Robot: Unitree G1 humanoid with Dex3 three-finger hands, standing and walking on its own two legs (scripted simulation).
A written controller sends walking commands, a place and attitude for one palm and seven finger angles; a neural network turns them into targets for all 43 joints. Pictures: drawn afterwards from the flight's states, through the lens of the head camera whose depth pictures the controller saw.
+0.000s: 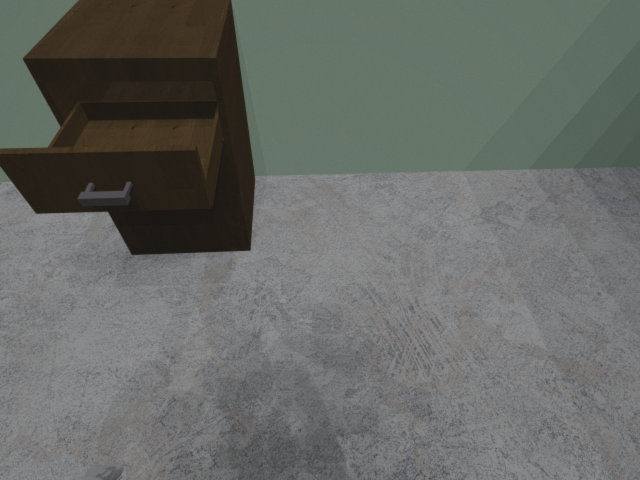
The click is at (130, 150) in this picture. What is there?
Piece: drawer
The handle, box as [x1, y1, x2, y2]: [77, 182, 131, 205]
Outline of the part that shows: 131,183 126,182 124,189 122,191 94,192 92,191 94,186 93,183 89,183 85,191 80,192 77,198 81,205 127,204 130,198 128,193 131,187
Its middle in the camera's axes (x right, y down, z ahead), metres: -0.49 -0.10 +0.88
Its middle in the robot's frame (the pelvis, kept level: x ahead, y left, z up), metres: +0.70 +0.52 -0.14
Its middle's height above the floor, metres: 0.63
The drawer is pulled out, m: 0.30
